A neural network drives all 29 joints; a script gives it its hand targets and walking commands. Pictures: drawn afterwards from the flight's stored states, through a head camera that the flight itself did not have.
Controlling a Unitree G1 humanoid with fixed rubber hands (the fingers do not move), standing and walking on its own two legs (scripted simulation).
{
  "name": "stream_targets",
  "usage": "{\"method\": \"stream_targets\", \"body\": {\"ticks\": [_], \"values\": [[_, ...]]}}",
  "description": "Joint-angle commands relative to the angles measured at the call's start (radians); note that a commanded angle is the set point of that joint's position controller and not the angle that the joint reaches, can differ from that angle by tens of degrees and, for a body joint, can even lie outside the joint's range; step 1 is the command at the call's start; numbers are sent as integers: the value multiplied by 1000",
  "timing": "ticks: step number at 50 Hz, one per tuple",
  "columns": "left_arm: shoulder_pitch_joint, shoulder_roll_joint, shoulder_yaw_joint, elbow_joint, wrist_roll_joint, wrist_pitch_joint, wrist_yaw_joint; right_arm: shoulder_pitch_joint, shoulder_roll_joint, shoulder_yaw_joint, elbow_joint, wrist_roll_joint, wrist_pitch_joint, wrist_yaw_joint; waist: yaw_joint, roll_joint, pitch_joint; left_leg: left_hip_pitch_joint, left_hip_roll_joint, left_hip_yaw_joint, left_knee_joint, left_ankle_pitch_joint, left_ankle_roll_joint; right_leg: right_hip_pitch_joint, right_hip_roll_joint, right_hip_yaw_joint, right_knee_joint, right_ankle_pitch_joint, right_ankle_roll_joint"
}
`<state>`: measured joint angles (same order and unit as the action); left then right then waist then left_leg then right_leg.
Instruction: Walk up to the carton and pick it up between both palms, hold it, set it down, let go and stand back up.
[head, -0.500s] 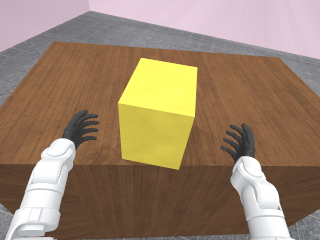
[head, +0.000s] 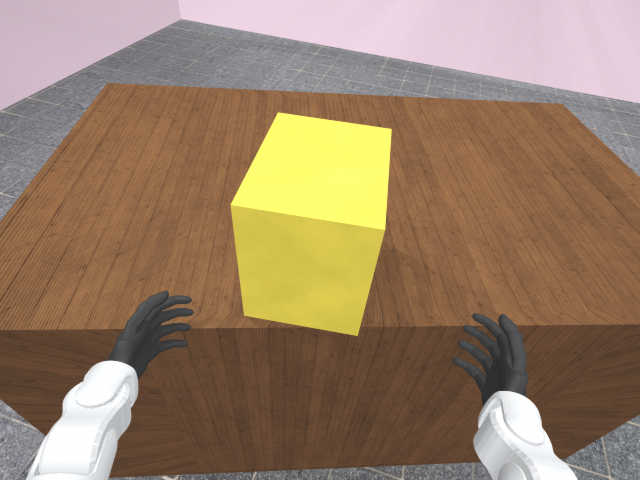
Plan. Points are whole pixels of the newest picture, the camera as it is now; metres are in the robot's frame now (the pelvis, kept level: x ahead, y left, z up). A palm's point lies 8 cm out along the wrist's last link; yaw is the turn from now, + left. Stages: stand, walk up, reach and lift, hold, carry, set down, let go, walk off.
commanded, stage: set down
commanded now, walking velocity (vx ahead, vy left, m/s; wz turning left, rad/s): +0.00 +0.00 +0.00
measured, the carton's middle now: (317, 222) +0.46 +0.01 +0.08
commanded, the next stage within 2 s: none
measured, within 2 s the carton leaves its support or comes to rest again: neither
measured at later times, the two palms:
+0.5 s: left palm (129, 376) +0.25 +0.24 +0.03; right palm (504, 418) +0.18 -0.19 +0.04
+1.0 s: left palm (160, 384) +0.25 +0.21 +0.00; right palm (507, 402) +0.21 -0.22 +0.01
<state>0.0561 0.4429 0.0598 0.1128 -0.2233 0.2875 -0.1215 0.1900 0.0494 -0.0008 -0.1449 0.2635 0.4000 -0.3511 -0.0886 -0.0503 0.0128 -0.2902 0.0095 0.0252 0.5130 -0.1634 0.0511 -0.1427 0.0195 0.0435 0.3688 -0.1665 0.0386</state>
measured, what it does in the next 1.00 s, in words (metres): stands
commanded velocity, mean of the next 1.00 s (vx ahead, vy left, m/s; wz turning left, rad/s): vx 0.00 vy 0.00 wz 0.00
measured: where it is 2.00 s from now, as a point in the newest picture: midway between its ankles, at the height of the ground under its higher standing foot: outside the picture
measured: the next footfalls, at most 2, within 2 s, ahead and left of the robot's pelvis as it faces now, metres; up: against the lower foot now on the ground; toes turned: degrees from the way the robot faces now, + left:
none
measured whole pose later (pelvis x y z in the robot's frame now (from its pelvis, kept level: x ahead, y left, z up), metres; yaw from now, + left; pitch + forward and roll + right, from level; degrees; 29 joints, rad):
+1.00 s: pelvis +0.04 -0.02 +0.00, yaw +0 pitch -1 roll -2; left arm 0.26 0.31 0.05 0.06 -0.25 0.24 -0.05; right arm 0.34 -0.09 0.02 -0.12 0.13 0.28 -0.15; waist -0.08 0.04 0.08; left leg -0.28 0.01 0.03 0.49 -0.20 0.04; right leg -0.14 0.02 0.04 0.37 -0.22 0.04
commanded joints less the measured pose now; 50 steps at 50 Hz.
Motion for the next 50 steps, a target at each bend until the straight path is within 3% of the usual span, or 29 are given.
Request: {"method": "stream_targets", "body": {"ticks": [1, 2, 3, 5, 7, 8, 10, 11, 12, 13, 14, 16, 18, 19, 20, 27, 34, 35, 37, 38, 40, 41, 42, 44, 46, 47, 48, 49, 50], "values": [[-135, 206, -43, -406, -136, -112, 2, -1, -34, 91, -429, -45, -100, -1, 135, 213, -74, 174, 87, -37, -279, -344, 12, 37, 14, -60, 8, -63, -46], [-213, 248, -25, -479, -151, -134, 16, -73, -18, 86, -460, -24, -111, -1, 164, 257, -131, 147, 81, -31, -260, -345, 8, 13, 11, -47, 22, -75, -52], [-187, 238, -35, -403, -158, -134, 13, -72, -1, 133, -462, -20, -106, 3, 204, 246, -110, 140, 98, -45, -283, -359, 20, 51, 13, -45, 25, -89, -52], [-140, 212, -59, -406, -160, -137, -2, 18, -7, 141, -424, -19, -88, 2, 158, 205, -50, 130, 91, -49, -295, -386, 26, 75, 13, -53, 11, -78, -47], [-134, 197, -68, -423, -143, -133, 8, 12, -45, 134, -416, -19, -85, 10, 168, 269, -3, 127, 89, -51, -293, -377, 6, 32, 11, -43, 5, -99, -57], [-123, 227, -31, -431, -144, -141, 2, 22, -28, 126, -459, -20, -93, 9, 195, 234, -50, 127, 91, -43, -273, -384, 11, 37, 5, -49, 16, -91, -50], [-103, 218, -44, -421, -128, -142, 5, 66, -7, 155, -427, -15, -90, 10, 199, 276, -35, 92, 100, -66, -306, -423, 14, 97, 5, -45, 24, -62, -43], [-139, 249, -52, -444, -139, -144, 9, 49, -42, 128, -456, -21, -87, 11, 170, 286, -36, 93, 96, -77, -304, -435, 13, 71, 2, -44, 44, -71, -40], [-85, 222, -38, -441, -144, -144, 9, 75, -26, 132, -457, -18, -93, 11, 191, 238, -57, 84, 103, -63, -299, -425, 22, 79, 5, -49, 45, -63, -41], [-64, 195, -65, -356, -115, -130, 13, 80, -66, 127, -361, -37, -66, 31, 168, 305, 32, 77, 116, -94, -319, -460, 18, 76, 2, -54, 57, -94, -54], [-90, 186, -65, -405, -112, -114, 16, 33, -91, 113, -377, -29, -76, 37, 187, 320, 13, 81, 117, -69, -322, -455, 1, 78, 13, -56, 49, -107, -52], [-110, 249, -38, -383, -150, -132, 7, 66, -49, 112, -466, -18, -83, 20, 177, 221, -5, 83, 94, -62, -289, -444, 23, 54, -9, -37, 36, -112, -47], [-19, 141, -58, -341, -81, -95, 16, 87, -94, 118, -316, -51, -64, 50, 187, 295, 70, 106, 117, -93, -329, -459, 6, 85, 11, -60, 37, -120, -55], [-81, 205, -49, -391, -158, -129, 0, 55, -52, 105, -468, -31, -91, 30, 169, 208, -34, 68, 108, -58, -305, -448, 24, 96, -4, -29, 22, -67, -45], [-65, 241, -22, -348, -133, -131, 2, 54, -70, 122, -459, -34, -88, 36, 199, 237, -7, 85, 85, -58, -284, -409, 23, 59, -14, -27, 36, -115, -49], [14, 145, -41, -345, -89, -128, 22, 88, -114, 89, -417, -75, -115, 84, 204, 242, -31, 84, 120, -93, -318, -441, -10, 86, 9, -48, 46, -60, -39], [15, 84, -36, -324, -30, -109, 42, 71, -166, 45, -232, -100, -120, 141, 198, 259, 0, 162, 94, -77, -310, -355, -50, 10, 11, -57, 9, -99, -51], [55, 86, -40, -324, -53, -118, 42, 99, -132, 50, -293, -89, -139, 147, 189, 208, -14, 158, 82, -65, -283, -323, -50, 2, -1, -49, -16, -78, -55], [36, 46, -54, -255, 8, -84, 65, 47, -207, 13, -125, -132, -120, 185, 209, 264, 7, 192, 99, -91, -318, -323, -80, 0, 18, -63, -5, -95, -58], [87, 85, -21, -375, -34, -126, 55, 126, -134, 28, -267, -110, -153, 168, 207, 188, -41, 166, 93, -76, -303, -317, -60, 46, 4, -52, -6, -14, -37], [75, 61, -26, -271, 8, -106, 59, 98, -210, 25, -177, -132, -149, 177, 198, 209, -8, 207, 68, -55, -289, -245, -68, -22, -7, -50, -29, -40, -54], [26, 35, -52, -262, 17, -95, 75, 6, -240, -5, -107, -151, -148, 199, 225, 227, -9, 202, 92, -71, -307, -304, -87, -10, 15, -67, -5, -99, -53], [69, 44, -40, -296, -1, -110, 73, 94, -195, -4, -162, -130, -160, 192, 188, 206, -16, 197, 85, -83, -300, -308, -73, -10, 5, -55, -6, -38, -46], [91, 12, -49, -282, 52, -84, 93, 39, -243, -38, -87, -157, -175, 222, 206, 265, -18, 232, 89, -97, -308, -247, -108, -7, 14, -59, -8, -40, -55], [153, -3, -40, -226, 73, -76, 89, 60, -241, -14, -45, -160, -196, 230, 226, 225, -6, 267, 73, -70, -270, -137, -116, -38, 2, -58, -50, -16, -65], [138, 37, -34, -253, 30, -90, 74, 85, -213, 6, -142, -143, -220, 216, 193, 134, -42, 273, 57, -57, -241, -145, -98, -33, -12, -29, -50, -2, -59], [181, 25, -15, -223, 69, -89, 76, 116, -229, 20, -66, -140, -226, 225, 198, 164, -28, 305, 33, -26, -210, -2, -95, -81, 3, -55, -55, 50, -55], [173, 53, -2, -248, 43, -113, 60, 128, -201, 18, -134, -146, -263, 210, 198, 99, -64, 331, 36, -27, -198, 41, -93, -60, -12, -35, -61, 94, -49], [191, 10, -14, -199, 90, -86, 66, 110, -253, 20, -37, -148, -263, 231, 200, 151, -43, 354, 27, -20, -196, 86, -98, -89, 3, -54, -67, 89, -51]]}}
